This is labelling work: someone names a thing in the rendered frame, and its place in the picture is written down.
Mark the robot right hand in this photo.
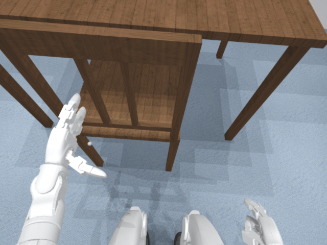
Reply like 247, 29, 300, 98
242, 198, 284, 245

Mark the chair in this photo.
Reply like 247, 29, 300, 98
0, 19, 202, 172

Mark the left robot forearm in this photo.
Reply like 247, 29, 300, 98
16, 163, 69, 245

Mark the right robot shin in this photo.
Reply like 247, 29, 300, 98
180, 210, 200, 245

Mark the robot right thigh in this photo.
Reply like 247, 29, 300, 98
182, 214, 224, 245

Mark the table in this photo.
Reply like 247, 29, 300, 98
0, 0, 327, 141

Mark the robot left hand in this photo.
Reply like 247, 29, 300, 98
45, 93, 107, 178

